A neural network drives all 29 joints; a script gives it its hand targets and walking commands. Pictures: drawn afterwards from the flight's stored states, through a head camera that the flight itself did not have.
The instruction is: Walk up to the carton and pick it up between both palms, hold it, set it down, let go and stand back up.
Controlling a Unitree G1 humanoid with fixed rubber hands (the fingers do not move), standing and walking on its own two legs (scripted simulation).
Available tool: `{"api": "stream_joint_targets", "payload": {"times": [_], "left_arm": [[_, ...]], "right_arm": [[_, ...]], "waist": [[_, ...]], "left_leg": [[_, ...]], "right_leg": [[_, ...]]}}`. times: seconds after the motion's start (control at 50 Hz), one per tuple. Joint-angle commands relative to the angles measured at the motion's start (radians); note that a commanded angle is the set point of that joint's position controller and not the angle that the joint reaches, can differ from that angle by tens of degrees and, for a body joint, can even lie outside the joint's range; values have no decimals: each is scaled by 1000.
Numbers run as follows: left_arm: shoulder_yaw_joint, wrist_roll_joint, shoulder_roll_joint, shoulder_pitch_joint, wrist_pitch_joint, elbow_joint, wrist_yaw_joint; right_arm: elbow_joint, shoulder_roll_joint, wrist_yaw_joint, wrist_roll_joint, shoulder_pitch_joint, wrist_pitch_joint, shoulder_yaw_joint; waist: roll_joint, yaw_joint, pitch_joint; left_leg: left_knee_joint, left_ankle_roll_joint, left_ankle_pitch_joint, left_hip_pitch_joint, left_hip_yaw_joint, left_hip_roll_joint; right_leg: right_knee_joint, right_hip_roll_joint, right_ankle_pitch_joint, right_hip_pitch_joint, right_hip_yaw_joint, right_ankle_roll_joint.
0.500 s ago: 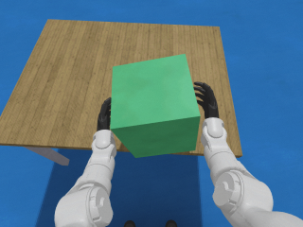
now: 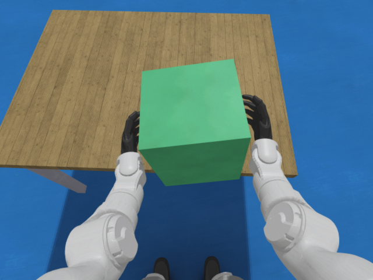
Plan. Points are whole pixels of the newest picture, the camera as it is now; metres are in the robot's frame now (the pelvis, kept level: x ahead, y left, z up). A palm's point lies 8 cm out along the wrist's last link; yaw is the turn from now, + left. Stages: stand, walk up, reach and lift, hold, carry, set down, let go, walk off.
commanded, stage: set down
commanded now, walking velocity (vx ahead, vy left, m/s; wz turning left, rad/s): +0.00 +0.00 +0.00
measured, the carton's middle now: (195, 130) +0.45 -0.01 -0.07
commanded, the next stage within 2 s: none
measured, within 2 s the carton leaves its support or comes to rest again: rests again in 1.08 s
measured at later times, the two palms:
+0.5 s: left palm (131, 145) +0.40 +0.14 -0.03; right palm (260, 131) +0.42 -0.15 -0.01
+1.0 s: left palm (133, 146) +0.40 +0.14 -0.04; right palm (261, 135) +0.41 -0.16 -0.02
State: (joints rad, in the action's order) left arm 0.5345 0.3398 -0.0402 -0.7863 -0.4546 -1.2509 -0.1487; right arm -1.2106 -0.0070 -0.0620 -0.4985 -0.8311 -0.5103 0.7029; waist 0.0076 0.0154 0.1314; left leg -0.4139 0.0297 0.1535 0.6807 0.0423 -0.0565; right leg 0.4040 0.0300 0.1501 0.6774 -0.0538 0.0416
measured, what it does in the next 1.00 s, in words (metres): stands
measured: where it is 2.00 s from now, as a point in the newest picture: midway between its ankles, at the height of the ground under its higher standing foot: outside the picture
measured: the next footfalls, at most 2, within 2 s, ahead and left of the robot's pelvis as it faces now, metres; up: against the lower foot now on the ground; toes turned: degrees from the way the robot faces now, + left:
none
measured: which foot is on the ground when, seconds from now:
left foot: down 0.00-1.00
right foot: down 0.00-1.00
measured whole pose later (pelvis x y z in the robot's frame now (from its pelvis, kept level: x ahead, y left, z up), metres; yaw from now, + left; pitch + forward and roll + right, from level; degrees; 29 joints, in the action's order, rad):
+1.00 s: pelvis +0.00 +0.00 +0.00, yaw +1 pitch +24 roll +0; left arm 0.64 0.46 -0.11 -0.75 -0.44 -1.11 -0.12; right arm -1.08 -0.06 -0.02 -0.58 -0.78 -0.48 0.79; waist -0.01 0.00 0.12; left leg -0.45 0.03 0.17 0.69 0.03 -0.05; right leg 0.45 0.02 0.19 0.69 -0.07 0.04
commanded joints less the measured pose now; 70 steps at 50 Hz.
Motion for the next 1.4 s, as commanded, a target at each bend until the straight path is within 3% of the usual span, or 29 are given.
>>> {"api": "stream_joint_targets", "payload": {"times": [0.0, 0.02, 0.04, 0.06, 0.12, 0.16, 0.18, 0.26, 0.36, 0.42, 0.5, 0.56, 0.62, 0.72, 0.74, 0.76, 0.78, 0.82, 0.94, 1.0, 1.04, 1.06, 1.08, 1.1, 1.14, 1.18, 1.22, 1.28, 1.38], "left_arm": [[-195, 96, -448, -581, -83, 123, 103], [-185, 106, -438, -584, -79, 111, 104], [-206, 93, -450, -595, -77, 130, 102], [-188, 99, -439, -593, -77, 140, 101], [-191, 105, -437, -592, -67, 132, 102], [-178, 111, -442, -584, -62, 132, 101], [-168, 121, -438, -575, -61, 118, 99], [-139, 140, -431, -535, -52, 119, 100], [-165, 148, -470, -494, -47, 170, 95], [-163, 155, -471, -491, -57, 176, 91], [-159, 182, -473, -457, -40, 168, 88], [-155, 171, -460, -445, -40, 166, 90], [-152, 165, -460, -430, -37, 191, 90], [-138, 169, -447, -434, -41, 175, 96], [-128, 181, -431, -419, -41, 164, 98], [-130, 175, -432, -445, -39, 178, 103], [-117, 176, -438, -425, -32, 149, 106], [-121, 177, -444, -421, -35, 182, 101], [-102, 192, -421, -419, -22, 173, 108], [-113, 198, -433, -418, -15, 187, 105], [-100, 190, -424, -412, -8, 181, 102], [-124, 185, -434, -427, -12, 205, 99], [-101, 194, -432, -414, -8, 190, 100], [-105, 194, -440, -401, -7, 185, 102], [-83, 206, -426, -380, -7, 178, 105], [-91, 199, -416, -393, -2, 191, 104], [-85, 195, -413, -383, -4, 183, 96], [-80, 195, -398, -389, 3, 194, 89], [-86, 177, -356, -382, 5, 194, 86]], "right_arm": [[-61, -514, 158, -157, -448, -18, -213], [-41, -510, 157, -165, -459, -18, -203], [-60, -510, 157, -172, -440, -15, -188], [-59, -502, 158, -167, -444, -13, -185], [-69, -509, 160, -174, -425, -7, -175], [-50, -513, 159, -177, -428, -4, -175], [-33, -516, 163, -177, -448, -5, -176], [-40, -506, 165, -177, -422, 0, -178], [-41, -486, 171, -162, -400, -19, -182], [-45, -493, 169, -149, -390, -24, -188], [-28, -479, 173, -169, -387, -16, -158], [1, -489, 173, -153, -380, -20, -181], [-23, -486, 173, -158, -356, -4, -170], [-13, -497, 171, -171, -351, -5, -172], [-7, -494, 170, -174, -343, -4, -172], [0, -500, 169, -177, -351, 0, -166], [26, -495, 169, -181, -366, 2, -170], [9, -488, 175, -182, -340, 2, -154], [41, -506, 166, -173, -349, 3, -173], [40, -498, 168, -181, -350, 8, -148], [26, -483, 173, -189, -334, 23, -138], [32, -489, 176, -180, -341, 17, -149], [41, -499, 178, -181, -351, 16, -152], [42, -505, 179, -189, -348, 11, -155], [54, -502, 175, -193, -335, 11, -153], [58, -474, 177, -183, -338, 15, -149], [53, -463, 181, -180, -341, 12, -150], [65, -447, 181, -169, -348, 27, -145], [55, -411, 171, -144, -354, 30, -152]], "waist": [[-39, 0, 705], [-42, 1, 709], [-19, -22, 713], [-21, -4, 692], [-21, -23, 713], [-34, -18, 688], [-41, 1, 679], [-53, -9, 635], [-22, -18, 656], [-12, -19, 643], [-7, -19, 609], [-26, -1, 609], [-31, -27, 608], [-54, -23, 607], [-65, -9, 590], [-58, -26, 600], [-65, -14, 580], [-58, -15, 592], [-51, -7, 613], [-26, -30, 578], [-40, -18, 572], [-24, -26, 592], [-28, -6, 577], [-40, -17, 586], [-61, -2, 565], [-38, -13, 572], [-37, -2, 596], [-34, 4, 599], [-38, 4, 598]], "left_leg": [[2, -15, -171, -83, 89, 36], [-4, -21, -172, -93, 90, 37], [-4, -9, -182, -112, 85, 35], [-9, -13, -179, -120, 91, 36], [-8, -9, -171, -122, 89, 38], [-10, -14, -143, -115, 89, 43], [-11, -20, -145, -105, 82, 42], [-15, -17, -236, -149, 79, 36], [-46, 12, -397, -281, 69, 24], [-65, 11, -423, -278, 62, 21], [-36, 3, -315, -251, 63, 18], [-49, -4, -323, -232, 72, 29], [-44, -11, -313, -211, 60, 30], [-27, -23, -261, -156, 55, 31], [-27, -28, -260, -148, 64, 35], [-29, -30, -228, -140, 65, 37], [-29, -35, -221, -128, 63, 41], [-23, -26, -204, -131, 65, 37], [-45, -37, -228, -109, 68, 44], [-47, -26, -231, -129, 59, 43], [-46, -26, -225, -165, 63, 40], [-59, -21, -254, -183, 60, 36], [-66, -27, -268, -204, 58, 39], [-72, -26, -259, -189, 57, 37], [-66, -34, -259, -162, 61, 41], [-61, -33, -227, -132, 61, 39], [-68, -26, -279, -186, 58, 31], [-86, -30, -237, -192, 61, 32], [-102, -36, -278, -181, 58, 35]], "right_leg": [[83, -30, -419, -535, -16, -52], [80, -34, -406, -522, -15, -51], [78, -31, -407, -502, -22, -45], [71, -34, -390, -486, -27, -44], [79, -28, -381, -485, -34, -48], [78, -27, -356, -489, -26, -48], [78, -28, -357, -489, -26, -50], [75, -26, -418, -490, -35, -54], [58, -10, -475, -415, -53, -43], [63, -15, -472, -384, -55, -42], [45, -16, -378, -383, -55, -38], [56, -18, -402, -388, -53, -45], [64, -21, -424, -409, -46, -45], [80, -31, -429, -452, -29, -49], [82, -33, -439, -465, -34, -49], [80, -35, -409, -454, -33, -50], [77, -36, -413, -467, -26, -56], [82, -33, -394, -452, -37, -46], [113, -42, -423, -476, -23, -56], [110, -39, -400, -443, -27, -48], [84, -30, -337, -413, -40, -42], [92, -26, -340, -377, -37, -40], [87, -26, -342, -354, -42, -43], [93, -28, -333, -354, -40, -46], [100, -29, -383, -393, -38, -47], [111, -30, -367, -409, -29, -48], [101, -25, -346, -368, -39, -43], [97, -29, -261, -330, -35, -41], [116, -26, -309, -326, -32, -40]]}}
